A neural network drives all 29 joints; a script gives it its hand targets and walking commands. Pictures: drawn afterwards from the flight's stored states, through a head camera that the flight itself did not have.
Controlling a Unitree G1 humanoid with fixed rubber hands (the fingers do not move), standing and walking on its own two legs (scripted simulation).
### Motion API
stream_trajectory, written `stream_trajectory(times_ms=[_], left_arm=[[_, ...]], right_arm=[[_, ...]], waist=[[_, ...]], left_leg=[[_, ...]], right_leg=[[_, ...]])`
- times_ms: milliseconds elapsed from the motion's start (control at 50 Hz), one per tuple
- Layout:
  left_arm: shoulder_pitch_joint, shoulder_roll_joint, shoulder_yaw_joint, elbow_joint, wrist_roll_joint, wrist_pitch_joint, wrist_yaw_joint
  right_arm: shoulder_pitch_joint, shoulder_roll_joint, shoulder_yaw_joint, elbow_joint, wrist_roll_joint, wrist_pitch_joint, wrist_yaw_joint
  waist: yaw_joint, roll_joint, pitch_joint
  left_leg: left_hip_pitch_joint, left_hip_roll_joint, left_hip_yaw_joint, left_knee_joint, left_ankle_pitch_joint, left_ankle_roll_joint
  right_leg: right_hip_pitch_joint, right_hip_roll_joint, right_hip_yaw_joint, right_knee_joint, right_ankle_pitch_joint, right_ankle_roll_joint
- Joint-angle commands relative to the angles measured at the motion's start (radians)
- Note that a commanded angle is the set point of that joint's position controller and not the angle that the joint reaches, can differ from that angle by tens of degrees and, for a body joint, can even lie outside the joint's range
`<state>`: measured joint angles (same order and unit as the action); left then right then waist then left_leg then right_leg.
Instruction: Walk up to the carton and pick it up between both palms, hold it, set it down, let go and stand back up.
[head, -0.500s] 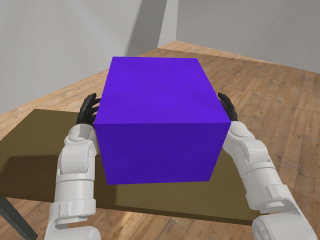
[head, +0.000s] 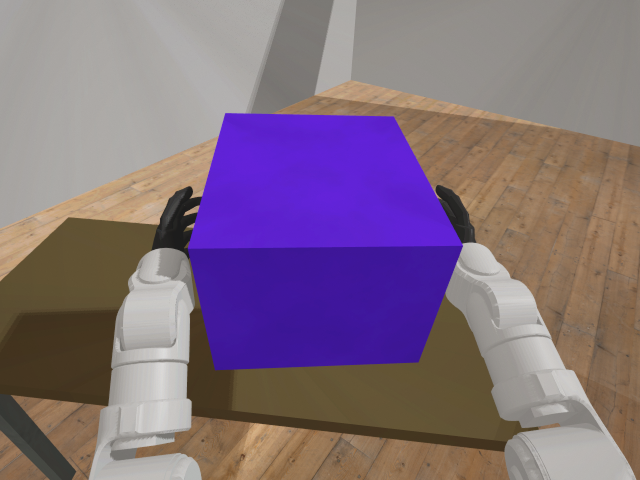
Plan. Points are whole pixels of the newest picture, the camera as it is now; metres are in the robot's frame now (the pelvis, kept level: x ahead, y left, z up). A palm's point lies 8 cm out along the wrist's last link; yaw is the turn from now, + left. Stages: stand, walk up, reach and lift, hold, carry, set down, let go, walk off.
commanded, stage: hold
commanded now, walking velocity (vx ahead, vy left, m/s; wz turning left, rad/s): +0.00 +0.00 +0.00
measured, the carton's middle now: (314, 228) +0.42 +0.01 +0.16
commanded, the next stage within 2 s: none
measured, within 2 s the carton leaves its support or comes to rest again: neither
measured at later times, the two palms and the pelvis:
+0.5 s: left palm (174, 254) +0.35 +0.18 +0.17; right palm (455, 250) +0.36 -0.17 +0.17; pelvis +0.00 +0.00 +0.00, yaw +0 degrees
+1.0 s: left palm (174, 250) +0.36 +0.18 +0.18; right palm (456, 248) +0.36 -0.17 +0.17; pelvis +0.00 +0.00 +0.00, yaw +0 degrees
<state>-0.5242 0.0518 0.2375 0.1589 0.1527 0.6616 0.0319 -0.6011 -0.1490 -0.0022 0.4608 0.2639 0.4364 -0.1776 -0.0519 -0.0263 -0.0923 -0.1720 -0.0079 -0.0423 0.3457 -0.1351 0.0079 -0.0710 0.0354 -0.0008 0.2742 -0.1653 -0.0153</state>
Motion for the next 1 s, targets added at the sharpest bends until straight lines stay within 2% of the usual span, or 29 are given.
stream_trajectory(times_ms=[0,100,120,140,200,240,280,300,340,380,400,420,440,480,520,540,560,600,660,680,720,740,760,780,820,840,880,920,980], left_arm=[[-0.757,-0.646,-0.564,-0.203,-0.179,-0.084,-0.15],[-0.756,-0.645,-0.564,-0.204,-0.179,-0.084,-0.15],[-0.778,-0.658,-0.589,-0.263,-0.186,-0.092,-0.145],[-0.788,-0.645,-0.578,-0.242,-0.178,-0.09,-0.141],[-0.745,-0.634,-0.523,-0.108,-0.138,-0.072,-0.153],[-0.754,-0.665,-0.562,-0.168,-0.165,-0.082,-0.15],[-0.751,-0.657,-0.591,-0.249,-0.189,-0.099,-0.14],[-0.731,-0.64,-0.582,-0.245,-0.183,-0.099,-0.14],[-0.719,-0.632,-0.555,-0.223,-0.174,-0.097,-0.152],[-0.71,-0.609,-0.518,-0.169,-0.144,-0.087,-0.164],[-0.709,-0.61,-0.501,-0.151,-0.136,-0.084,-0.168],[-0.736,-0.608,-0.504,-0.157,-0.142,-0.083,-0.169],[-0.723,-0.621,-0.517,-0.166,-0.147,-0.083,-0.166],[-0.759,-0.642,-0.568,-0.214,-0.178,-0.093,-0.155],[-0.78,-0.643,-0.6,-0.256,-0.195,-0.102,-0.142],[-0.783,-0.626,-0.583,-0.234,-0.185,-0.102,-0.14],[-0.771,-0.661,-0.606,-0.253,-0.203,-0.102,-0.14],[-0.75,-0.643,-0.587,-0.208,-0.188,-0.098,-0.143],[-0.731,-0.623,-0.542,-0.189,-0.163,-0.092,-0.15],[-0.758,-0.619,-0.536,-0.194,-0.162,-0.091,-0.153],[-0.774,-0.639,-0.562,-0.219,-0.179,-0.094,-0.15],[-0.781,-0.651,-0.569,-0.216,-0.182,-0.096,-0.147],[-0.775,-0.645,-0.571,-0.216,-0.184,-0.098,-0.144],[-0.76,-0.617,-0.542,-0.181,-0.165,-0.096,-0.146],[-0.762,-0.62,-0.525,-0.159,-0.159,-0.094,-0.154],[-0.767,-0.614,-0.529,-0.138,-0.158,-0.093,-0.155],[-0.77,-0.653,-0.562,-0.193,-0.178,-0.097,-0.148],[-0.76,-0.621,-0.528,-0.171,-0.16,-0.101,-0.148],[-0.78,-0.63,-0.534,-0.18,-0.163,-0.102,-0.151]], right_arm=[[-0.863,0.68,0.405,-0.442,0.111,-0.089,0.115],[-0.862,0.68,0.405,-0.443,0.111,-0.088,0.115],[-0.853,0.696,0.397,-0.454,0.105,-0.097,0.12],[-0.853,0.677,0.384,-0.425,0.102,-0.096,0.127],[-0.888,0.666,0.348,-0.364,0.064,-0.1,0.139],[-0.898,0.685,0.375,-0.406,0.085,-0.119,0.141],[-0.869,0.692,0.412,-0.45,0.111,-0.123,0.131],[-0.855,0.692,0.424,-0.462,0.112,-0.117,0.123],[-0.849,0.688,0.421,-0.467,0.105,-0.109,0.113],[-0.837,0.677,0.397,-0.412,0.086,-0.097,0.112],[-0.866,0.686,0.408,-0.421,0.086,-0.098,0.116],[-0.872,0.691,0.403,-0.39,0.088,-0.098,0.12],[-0.875,0.7,0.416,-0.42,0.091,-0.11,0.121],[-0.891,0.707,0.407,-0.445,0.097,-0.121,0.123],[-0.871,0.708,0.414,-0.455,0.106,-0.12,0.123],[-0.868,0.703,0.404,-0.424,0.093,-0.111,0.123],[-0.888,0.718,0.417,-0.494,0.104,-0.12,0.122],[-0.893,0.695,0.414,-0.479,0.1,-0.116,0.12],[-0.83,0.688,0.393,-0.384,0.085,-0.102,0.124],[-0.852,0.698,0.402,-0.39,0.088,-0.104,0.127],[-0.845,0.689,0.39,-0.397,0.083,-0.111,0.127],[-0.894,0.696,0.403,-0.448,0.099,-0.118,0.126],[-0.872,0.691,0.393,-0.422,0.09,-0.115,0.125],[-0.833,0.677,0.38,-0.363,0.082,-0.104,0.126],[-0.878,0.698,0.39,-0.391,0.079,-0.112,0.127],[-0.885,0.681,0.373,-0.361,0.071,-0.11,0.126],[-0.895,0.695,0.388,-0.418,0.088,-0.123,0.126],[-0.871,0.702,0.398,-0.378,0.084,-0.114,0.124],[-0.875,0.704,0.389,-0.365,0.087,-0.118,0.127]], waist=[[-0.006,0.058,-0.45],[-0.005,0.058,-0.449],[-0.021,0.093,-0.482],[-0.016,0.109,-0.453],[0.003,0.059,-0.354],[-0.001,0.068,-0.47],[-0.015,0.074,-0.541],[-0.007,0.061,-0.529],[-0.013,0.032,-0.466],[-0.001,0.022,-0.368],[0.019,0.007,-0.368],[0.016,0.008,-0.389],[0.019,0.022,-0.421],[-0.003,0.067,-0.477],[-0.018,0.081,-0.512],[-0.014,0.064,-0.456],[-0.014,0.075,-0.523],[-0.011,0.068,-0.485],[-0.005,0.04,-0.41],[0.002,0.043,-0.447],[-0.016,0.074,-0.469],[-0.004,0.083,-0.488],[-0.015,0.083,-0.465],[-0.011,0.06,-0.406],[0.005,0.039,-0.423],[-0.004,0.05,-0.413],[-0.007,0.076,-0.485],[0.012,0.047,-0.42],[0.01,0.042,-0.436]], left_leg=[[0.295,-0.021,-0.001,0.009,0.263,-0.029],[0.294,-0.021,-0.001,0.008,0.262,-0.029],[0.317,-0.019,-0.004,0.016,0.291,-0.042],[0.321,-0.018,-0.01,0.012,0.268,-0.048],[0.277,-0.015,0.003,-0.023,0.164,-0.021],[0.314,-0.015,0.001,-0.002,0.236,-0.027],[0.362,-0.019,-0.009,0.045,0.38,-0.04],[0.359,-0.021,-0.014,0.051,0.387,-0.039],[0.324,-0.029,-0.009,0.036,0.349,-0.03],[0.266,-0.026,-0.001,-0.008,0.241,-0.016],[0.257,-0.026,0.006,-0.017,0.217,-0.002],[0.248,-0.026,0.008,-0.024,0.204,0.002],[0.261,-0.026,0.007,-0.011,0.227,-0.001],[0.297,-0.024,0.002,0.012,0.272,-0.021],[0.332,-0.023,-0.005,0.028,0.3,-0.036],[0.319,-0.022,-0.005,0.016,0.275,-0.033],[0.327,-0.023,-0.008,0.03,0.301,-0.036],[0.311,-0.026,-0.008,0.024,0.284,-0.03],[0.302,-0.02,-0.006,-0.002,0.24,-0.021],[0.301,-0.02,-0.002,-0.003,0.241,-0.02],[0.303,-0.018,-0.006,0.003,0.261,-0.032],[0.315,-0.021,-0.007,0.015,0.281,-0.035],[0.32,-0.02,-0.009,0.017,0.292,-0.04],[0.316,-0.02,-0.001,0.002,0.252,-0.03],[0.292,-0.023,0.008,-0.008,0.215,-0.014],[0.283,-0.024,0.006,-0.014,0.188,-0.014],[0.308,-0.016,-0.004,0.006,0.258,-0.026],[0.299,-0.021,0.002,0.004,0.261,-0.018],[0.284,-0.02,0.01,-0.007,0.237,-0.014]], right_leg=[[-0.025,0.021,-0.015,-0.033,0.24,0.053],[-0.024,0.02,-0.014,-0.033,0.241,0.053],[-0.037,0.023,-0.019,-0.029,0.244,0.048],[-0.067,0.019,-0.02,-0.04,0.202,0.041],[-0.091,0.012,-0.018,-0.063,0.103,0.039],[-0.051,0.021,-0.02,-0.043,0.179,0.039],[-0.018,0.028,-0.017,-0.023,0.33,0.048],[-0.003,0.028,-0.017,-0.024,0.346,0.055],[0.01,0.025,-0.02,-0.024,0.352,0.069],[0.004,0.012,-0.012,-0.042,0.253,0.062],[0.002,0.011,-0.006,-0.046,0.23,0.061],[0.0,0.01,-0.007,-0.043,0.221,0.06],[0.009,0.009,-0.007,-0.035,0.247,0.057],[-0.007,0.019,-0.016,-0.028,0.258,0.052],[-0.025,0.018,-0.017,-0.027,0.281,0.052],[-0.047,0.019,-0.022,-0.033,0.251,0.054],[-0.025,0.02,-0.019,-0.025,0.277,0.055],[-0.02,0.016,-0.015,-0.03,0.267,0.054],[-0.038,0.016,-0.02,-0.04,0.221,0.058],[-0.024,0.016,-0.019,-0.035,0.224,0.057],[-0.024,0.018,-0.019,-0.031,0.244,0.049],[-0.018,0.017,-0.016,-0.033,0.262,0.05],[-0.032,0.021,-0.02,-0.032,0.262,0.047],[-0.047,0.015,-0.016,-0.05,0.213,0.048],[-0.031,0.011,-0.016,-0.048,0.197,0.056],[-0.04,0.007,-0.014,-0.049,0.179,0.054],[-0.02,0.015,-0.019,-0.034,0.232,0.045],[-0.028,0.013,-0.012,-0.042,0.245,0.054],[-0.015,0.012,-0.013,-0.038,0.215,0.056]])
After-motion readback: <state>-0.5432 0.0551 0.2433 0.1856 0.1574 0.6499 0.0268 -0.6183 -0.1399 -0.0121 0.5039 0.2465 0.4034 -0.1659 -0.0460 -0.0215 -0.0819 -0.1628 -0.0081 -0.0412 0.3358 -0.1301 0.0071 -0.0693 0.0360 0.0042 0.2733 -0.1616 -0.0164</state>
